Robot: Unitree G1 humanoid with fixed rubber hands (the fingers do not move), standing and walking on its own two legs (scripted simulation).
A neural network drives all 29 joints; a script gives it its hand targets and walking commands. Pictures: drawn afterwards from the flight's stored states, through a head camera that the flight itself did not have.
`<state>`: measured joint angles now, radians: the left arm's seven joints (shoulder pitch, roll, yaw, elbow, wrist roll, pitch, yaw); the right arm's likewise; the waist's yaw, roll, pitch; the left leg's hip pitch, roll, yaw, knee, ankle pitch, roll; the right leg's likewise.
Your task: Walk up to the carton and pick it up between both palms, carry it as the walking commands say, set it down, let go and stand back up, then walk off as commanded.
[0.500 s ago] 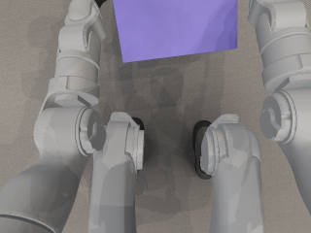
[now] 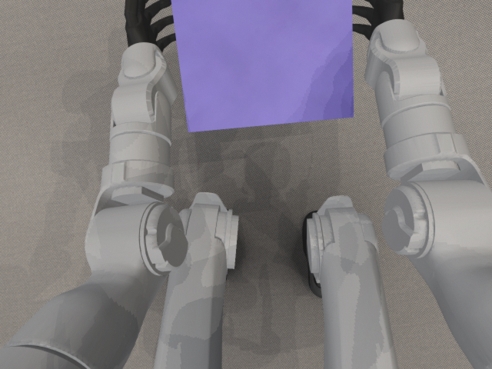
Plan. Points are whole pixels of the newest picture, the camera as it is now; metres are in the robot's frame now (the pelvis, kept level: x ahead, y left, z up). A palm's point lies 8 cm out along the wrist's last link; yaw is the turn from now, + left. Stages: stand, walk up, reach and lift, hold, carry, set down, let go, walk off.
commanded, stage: reach and lift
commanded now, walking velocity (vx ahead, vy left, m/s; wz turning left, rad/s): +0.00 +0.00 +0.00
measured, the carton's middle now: (260, 43) +0.55 +0.02 -0.20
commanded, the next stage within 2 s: none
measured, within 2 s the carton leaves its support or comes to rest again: neither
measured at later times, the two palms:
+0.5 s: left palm (118, 42) +0.50 +0.17 -0.03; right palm (410, 16) +0.52 -0.14 -0.04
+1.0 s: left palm (73, 34) +0.48 +0.17 +0.04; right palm out of the picture +0.50 -0.14 +0.04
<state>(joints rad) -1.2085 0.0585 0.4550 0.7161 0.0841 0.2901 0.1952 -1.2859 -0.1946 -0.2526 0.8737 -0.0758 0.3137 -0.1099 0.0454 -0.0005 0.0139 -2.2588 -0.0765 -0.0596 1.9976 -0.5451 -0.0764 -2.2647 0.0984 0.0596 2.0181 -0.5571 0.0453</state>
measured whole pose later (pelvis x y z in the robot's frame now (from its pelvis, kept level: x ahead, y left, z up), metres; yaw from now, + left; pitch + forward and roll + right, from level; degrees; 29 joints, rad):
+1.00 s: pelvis +0.00 +0.00 +0.10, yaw -1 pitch +45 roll +0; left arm -0.99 -0.05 0.49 0.66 0.18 0.35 0.19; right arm -1.07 -0.08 -0.35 0.81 -0.19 0.37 -0.10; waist 0.05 0.00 -0.20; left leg -1.96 -0.10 -0.09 1.66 -0.48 -0.06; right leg -1.95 0.11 0.09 1.67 -0.49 0.05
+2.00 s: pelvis +0.04 +0.00 +0.24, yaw -1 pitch +34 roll +0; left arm -0.65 -0.15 0.48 0.56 0.24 0.32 0.12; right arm -0.71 0.05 -0.38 0.68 -0.23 0.34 -0.04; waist 0.05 -0.01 -0.24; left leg -1.37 -0.09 -0.12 1.18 -0.40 -0.05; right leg -1.37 0.10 0.11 1.18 -0.42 0.03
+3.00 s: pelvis +0.08 +0.00 +0.35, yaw -1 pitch +12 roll +0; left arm -0.36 -0.18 0.39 0.41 0.30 0.43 0.00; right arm -0.37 0.14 -0.32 0.46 -0.29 0.44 0.00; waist 0.06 0.00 -0.09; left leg -0.52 -0.05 -0.13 0.51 -0.20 -0.03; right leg -0.53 0.06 0.14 0.54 -0.22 0.01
